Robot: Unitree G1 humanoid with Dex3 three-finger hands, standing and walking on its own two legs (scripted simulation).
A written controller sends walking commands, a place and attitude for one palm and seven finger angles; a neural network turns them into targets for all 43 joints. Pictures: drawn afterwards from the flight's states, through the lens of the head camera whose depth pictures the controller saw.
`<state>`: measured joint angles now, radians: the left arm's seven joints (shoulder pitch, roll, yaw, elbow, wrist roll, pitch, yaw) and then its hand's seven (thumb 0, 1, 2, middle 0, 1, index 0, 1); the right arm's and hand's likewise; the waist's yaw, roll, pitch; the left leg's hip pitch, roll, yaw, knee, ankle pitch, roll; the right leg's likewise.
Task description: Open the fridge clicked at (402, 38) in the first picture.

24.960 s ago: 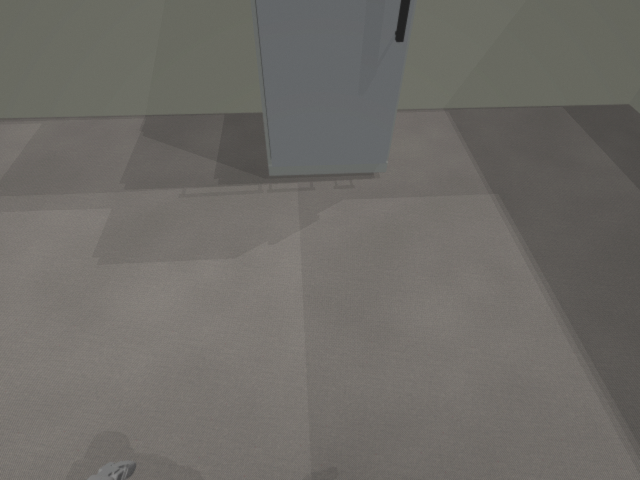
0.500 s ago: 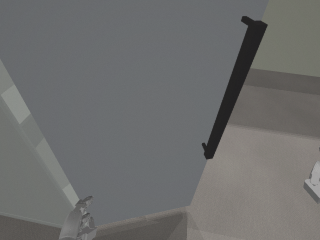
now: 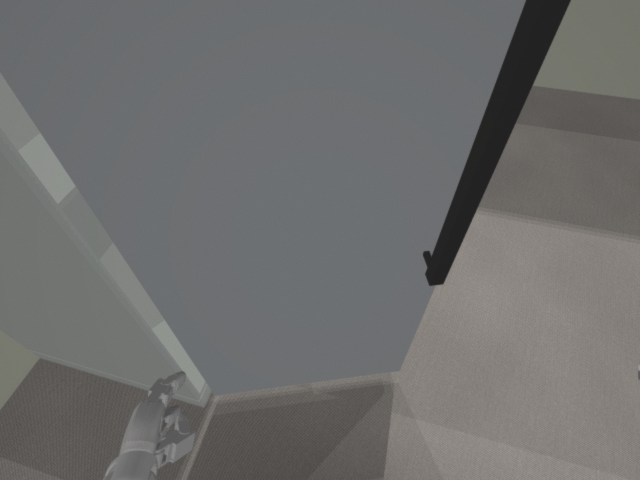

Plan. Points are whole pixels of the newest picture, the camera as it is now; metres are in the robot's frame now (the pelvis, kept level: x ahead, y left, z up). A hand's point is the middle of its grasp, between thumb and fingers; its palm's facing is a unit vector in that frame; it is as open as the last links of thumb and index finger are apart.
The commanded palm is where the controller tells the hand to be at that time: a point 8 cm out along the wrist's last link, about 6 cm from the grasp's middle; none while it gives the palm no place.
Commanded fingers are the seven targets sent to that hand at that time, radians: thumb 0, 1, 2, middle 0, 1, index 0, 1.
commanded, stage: step back with the hand held close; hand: right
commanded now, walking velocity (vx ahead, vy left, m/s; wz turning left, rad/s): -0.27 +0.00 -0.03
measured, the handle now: (467, 170) +0.47 -0.18 +0.14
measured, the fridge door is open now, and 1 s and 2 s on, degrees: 67 67 67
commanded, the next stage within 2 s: stop stepping back and stand still in 1.18 s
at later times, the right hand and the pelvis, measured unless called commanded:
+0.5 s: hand out of the picture +0.14 -0.28 +0.16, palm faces +0.47 +0.74 -0.48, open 7.4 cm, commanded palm +0.07 -0.31 +0.18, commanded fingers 0.00 -0.90 -0.90 0.20 0.30 0.20 0.30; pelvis -0.05 +0.00 -0.01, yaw -3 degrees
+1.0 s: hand out of the picture +0.12 -0.26 +0.16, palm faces +0.35 +0.83 -0.43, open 7.4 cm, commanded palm +0.04 -0.30 +0.18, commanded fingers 0.00 -0.90 -0.90 0.20 0.30 0.20 0.30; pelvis -0.11 +0.00 -0.01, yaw +2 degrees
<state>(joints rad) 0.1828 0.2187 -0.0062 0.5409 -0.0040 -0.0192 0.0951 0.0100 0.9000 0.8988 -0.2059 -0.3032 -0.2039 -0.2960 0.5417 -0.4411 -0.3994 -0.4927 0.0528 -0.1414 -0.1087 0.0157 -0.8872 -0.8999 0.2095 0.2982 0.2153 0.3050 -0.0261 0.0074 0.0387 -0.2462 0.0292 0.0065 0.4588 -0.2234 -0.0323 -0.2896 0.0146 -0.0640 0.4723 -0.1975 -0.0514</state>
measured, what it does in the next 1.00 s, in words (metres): walks backwards: left foot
